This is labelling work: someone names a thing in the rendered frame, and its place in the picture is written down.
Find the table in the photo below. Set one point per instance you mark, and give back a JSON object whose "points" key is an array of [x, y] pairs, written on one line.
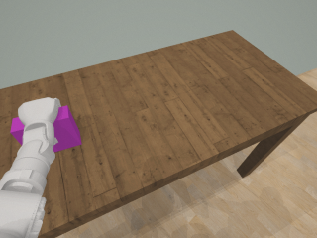
{"points": [[150, 119]]}

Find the left robot upper arm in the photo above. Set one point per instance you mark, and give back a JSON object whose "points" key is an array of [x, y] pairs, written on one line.
{"points": [[21, 214]]}

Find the robot left hand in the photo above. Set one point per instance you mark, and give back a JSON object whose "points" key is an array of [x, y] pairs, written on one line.
{"points": [[39, 109]]}

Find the robot left forearm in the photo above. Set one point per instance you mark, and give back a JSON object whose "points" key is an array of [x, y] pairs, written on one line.
{"points": [[32, 164]]}

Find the sponge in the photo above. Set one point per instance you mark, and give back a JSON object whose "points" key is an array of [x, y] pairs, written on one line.
{"points": [[65, 130]]}

